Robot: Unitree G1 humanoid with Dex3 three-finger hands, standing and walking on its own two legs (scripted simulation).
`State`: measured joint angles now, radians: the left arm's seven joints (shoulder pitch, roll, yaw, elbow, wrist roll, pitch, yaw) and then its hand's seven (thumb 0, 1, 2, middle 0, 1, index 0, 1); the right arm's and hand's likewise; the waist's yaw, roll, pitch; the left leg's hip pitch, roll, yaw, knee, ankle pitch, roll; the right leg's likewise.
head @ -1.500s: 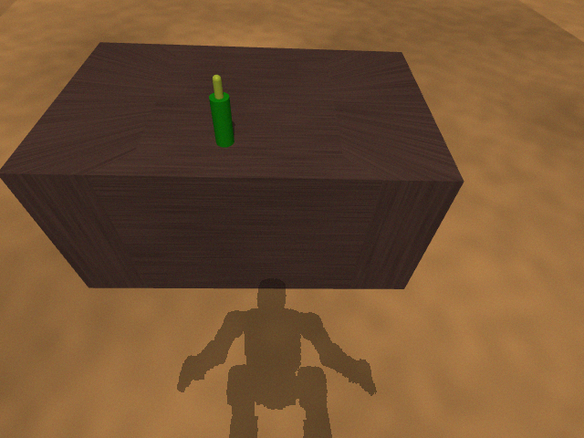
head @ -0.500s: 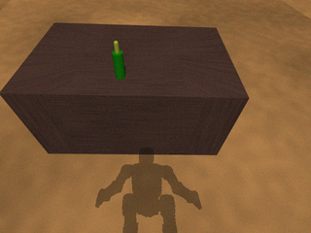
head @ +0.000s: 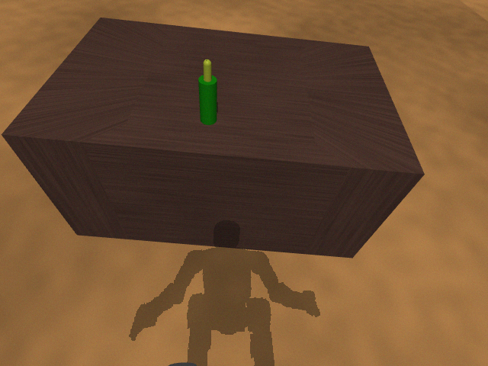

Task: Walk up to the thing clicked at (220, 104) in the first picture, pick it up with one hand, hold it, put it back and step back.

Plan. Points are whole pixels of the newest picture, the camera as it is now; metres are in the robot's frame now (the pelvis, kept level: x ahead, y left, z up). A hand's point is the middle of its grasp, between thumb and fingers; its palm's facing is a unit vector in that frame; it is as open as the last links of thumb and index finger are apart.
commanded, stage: walk up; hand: left
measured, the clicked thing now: (207, 92) +0.83 +0.13 -0.06
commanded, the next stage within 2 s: none
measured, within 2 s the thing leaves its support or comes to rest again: neither
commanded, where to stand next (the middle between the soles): +0.37 -0.06 m, yaw -1 degrees
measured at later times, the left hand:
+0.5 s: hand (141, 276) +0.29 +0.20 -0.12, palm faces -0.04 -0.93 -0.36, open 7.4 cm
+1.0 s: hand (144, 254) +0.36 +0.22 -0.17, palm faces -0.06 -0.95 -0.30, open 7.4 cm
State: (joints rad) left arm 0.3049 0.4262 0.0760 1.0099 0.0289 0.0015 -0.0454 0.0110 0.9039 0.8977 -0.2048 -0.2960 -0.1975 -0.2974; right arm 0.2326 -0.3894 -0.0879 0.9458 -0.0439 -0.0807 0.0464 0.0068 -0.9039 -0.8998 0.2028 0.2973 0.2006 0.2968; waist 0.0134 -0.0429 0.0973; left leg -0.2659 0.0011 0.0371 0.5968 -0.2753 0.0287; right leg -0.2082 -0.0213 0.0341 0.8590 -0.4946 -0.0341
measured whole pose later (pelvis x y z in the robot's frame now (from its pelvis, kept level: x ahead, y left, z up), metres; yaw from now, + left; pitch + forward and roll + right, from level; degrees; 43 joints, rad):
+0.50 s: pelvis +0.17 -0.05 +0.00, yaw -2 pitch -5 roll +1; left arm 0.21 0.36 0.06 0.82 0.01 -0.07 -0.06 0.01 0.90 0.90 -0.21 -0.30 -0.20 -0.30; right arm 0.33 -0.40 -0.03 0.86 -0.01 -0.04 0.02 0.01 -0.90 -0.90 0.20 0.30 0.20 0.30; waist 0.00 0.03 0.12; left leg -0.29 0.00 -0.02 1.15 -0.47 0.04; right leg -0.31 -0.03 -0.04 0.61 -0.23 -0.04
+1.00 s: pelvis +0.29 -0.03 +0.00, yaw -2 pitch -2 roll -1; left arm 0.25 0.40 0.03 0.89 0.00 0.01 -0.02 0.01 0.91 0.90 -0.20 -0.30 -0.20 -0.30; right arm 0.21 -0.35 0.00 0.84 -0.03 -0.07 0.00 0.01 -0.90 -0.90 0.21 0.30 0.20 0.30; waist 0.01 -0.06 0.11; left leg -0.35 0.05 0.04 0.62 -0.23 0.01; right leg -0.33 -0.03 0.02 0.81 -0.50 -0.03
